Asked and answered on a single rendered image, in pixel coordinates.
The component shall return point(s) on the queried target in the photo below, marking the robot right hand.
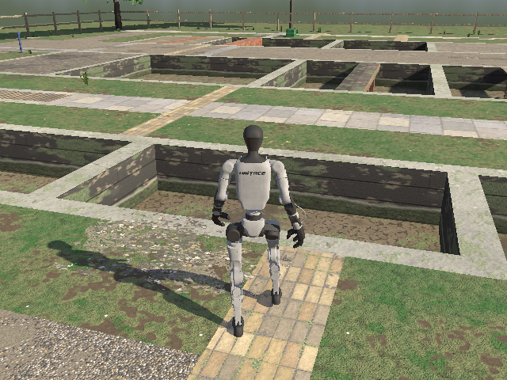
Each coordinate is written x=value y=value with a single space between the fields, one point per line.
x=300 y=236

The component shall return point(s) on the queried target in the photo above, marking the right robot foot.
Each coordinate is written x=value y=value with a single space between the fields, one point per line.
x=276 y=297

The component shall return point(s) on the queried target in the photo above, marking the robot left hand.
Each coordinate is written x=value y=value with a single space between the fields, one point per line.
x=222 y=215

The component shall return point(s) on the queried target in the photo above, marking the robot right forearm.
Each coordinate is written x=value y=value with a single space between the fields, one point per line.
x=293 y=214

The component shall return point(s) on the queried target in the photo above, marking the robot right upper arm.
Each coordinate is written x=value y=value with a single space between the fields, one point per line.
x=282 y=181

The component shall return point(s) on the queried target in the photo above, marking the robot left upper arm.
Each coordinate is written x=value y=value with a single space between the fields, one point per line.
x=224 y=179

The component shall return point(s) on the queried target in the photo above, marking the robot left forearm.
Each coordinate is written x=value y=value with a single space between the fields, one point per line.
x=217 y=205

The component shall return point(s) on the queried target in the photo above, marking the left robot shin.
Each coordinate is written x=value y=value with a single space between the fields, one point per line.
x=236 y=299

